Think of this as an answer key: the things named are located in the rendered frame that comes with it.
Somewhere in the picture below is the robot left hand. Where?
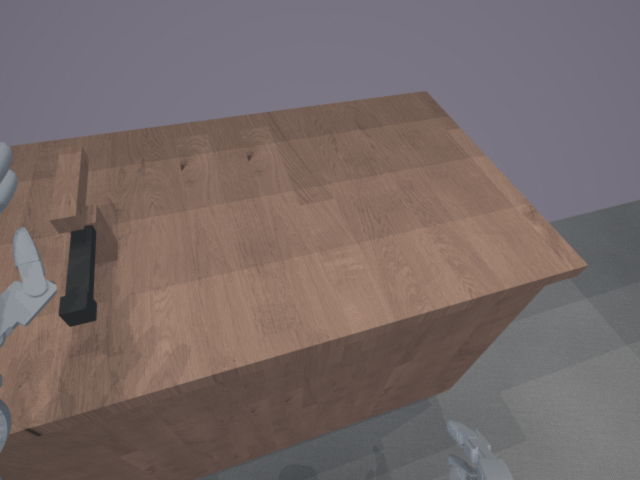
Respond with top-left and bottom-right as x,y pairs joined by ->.
0,142 -> 57,348

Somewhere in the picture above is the counter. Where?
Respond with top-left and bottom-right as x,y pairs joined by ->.
0,91 -> 588,480

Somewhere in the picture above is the robot right hand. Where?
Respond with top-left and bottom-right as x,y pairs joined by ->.
446,419 -> 514,480

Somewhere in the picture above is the tap lever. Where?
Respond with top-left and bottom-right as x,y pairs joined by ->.
59,225 -> 97,327

